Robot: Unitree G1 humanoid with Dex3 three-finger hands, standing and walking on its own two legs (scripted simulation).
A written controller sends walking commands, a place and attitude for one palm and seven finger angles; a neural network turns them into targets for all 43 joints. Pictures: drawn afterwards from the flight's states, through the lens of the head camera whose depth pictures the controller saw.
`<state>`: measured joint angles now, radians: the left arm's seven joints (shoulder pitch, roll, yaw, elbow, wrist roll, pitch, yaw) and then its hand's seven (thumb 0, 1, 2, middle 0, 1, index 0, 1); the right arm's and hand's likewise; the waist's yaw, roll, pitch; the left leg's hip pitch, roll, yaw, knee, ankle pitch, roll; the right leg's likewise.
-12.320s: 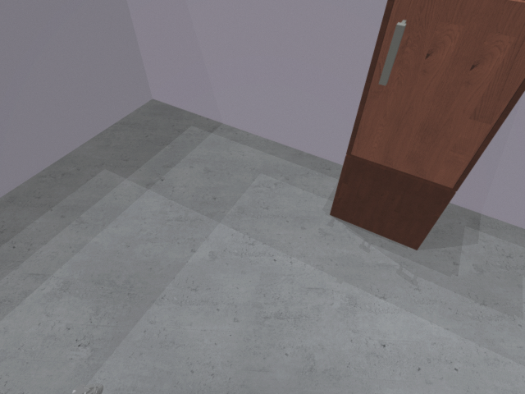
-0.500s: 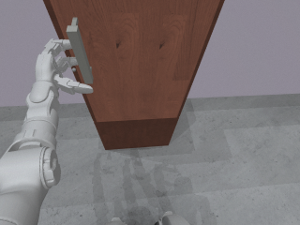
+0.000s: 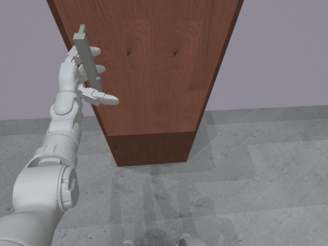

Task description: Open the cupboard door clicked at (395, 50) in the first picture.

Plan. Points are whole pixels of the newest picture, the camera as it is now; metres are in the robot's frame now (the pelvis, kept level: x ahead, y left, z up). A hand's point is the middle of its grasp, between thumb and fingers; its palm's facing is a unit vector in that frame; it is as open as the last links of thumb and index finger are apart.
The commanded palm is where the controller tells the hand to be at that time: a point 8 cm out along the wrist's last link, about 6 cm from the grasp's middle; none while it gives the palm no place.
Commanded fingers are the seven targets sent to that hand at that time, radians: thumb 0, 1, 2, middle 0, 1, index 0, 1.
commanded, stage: slide the fingers in behind the handle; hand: left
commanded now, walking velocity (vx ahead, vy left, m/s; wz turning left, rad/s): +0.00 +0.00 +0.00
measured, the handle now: (91, 62) +0.55 +0.16 +0.12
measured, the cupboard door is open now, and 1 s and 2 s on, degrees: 0 1 23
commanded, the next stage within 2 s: close the thumb around the handle in 0.52 s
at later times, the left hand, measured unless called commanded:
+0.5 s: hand (100, 81) +0.48 +0.13 +0.11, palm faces +0.03 -1.00 -0.02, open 14.1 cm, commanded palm +0.46 +0.17 +0.11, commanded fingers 0.00 -0.50 0.30 -0.30 -1.20 -0.30 -1.20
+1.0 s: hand (97, 81) +0.49 +0.14 +0.11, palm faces +0.02 -1.00 -0.01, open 9.9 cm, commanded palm +0.46 +0.18 +0.11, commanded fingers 0.00 0.62 0.78 -0.38 -1.32 -0.38 -1.32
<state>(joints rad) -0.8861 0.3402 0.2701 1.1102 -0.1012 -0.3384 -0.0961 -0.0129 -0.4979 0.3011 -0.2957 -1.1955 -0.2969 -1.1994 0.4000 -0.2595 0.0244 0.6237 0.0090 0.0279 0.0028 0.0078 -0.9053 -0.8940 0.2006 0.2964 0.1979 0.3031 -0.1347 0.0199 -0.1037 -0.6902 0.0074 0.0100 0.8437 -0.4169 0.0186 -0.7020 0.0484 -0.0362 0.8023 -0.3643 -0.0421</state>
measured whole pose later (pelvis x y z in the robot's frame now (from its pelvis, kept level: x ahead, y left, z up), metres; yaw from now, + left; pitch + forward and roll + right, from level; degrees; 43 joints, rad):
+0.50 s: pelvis +0.00 +0.00 +0.00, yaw +1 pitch +14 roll -1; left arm -0.88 0.31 0.24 1.12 -0.11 -0.35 -0.05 -0.01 -0.50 0.30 -0.29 -1.20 -0.26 -1.20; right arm 0.39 -0.26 0.02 0.65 0.01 0.01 0.01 0.01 -0.91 -0.89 0.20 0.30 0.20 0.30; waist -0.13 0.02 -0.10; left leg -0.68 0.00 0.00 0.83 -0.41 0.02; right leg -0.69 0.04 -0.04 0.80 -0.36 -0.05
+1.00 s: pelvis +0.00 +0.00 +0.00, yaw +0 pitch +14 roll -1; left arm -0.88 0.33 0.27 1.13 -0.10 -0.34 -0.07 -0.01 0.10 0.56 -0.34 -1.26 -0.34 -1.26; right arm 0.40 -0.26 0.02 0.63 0.01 0.02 0.00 0.01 -0.91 -0.89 0.20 0.30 0.20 0.30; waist -0.14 0.02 -0.10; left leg -0.68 0.00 0.01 0.84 -0.41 0.02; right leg -0.69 0.05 -0.03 0.79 -0.36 -0.04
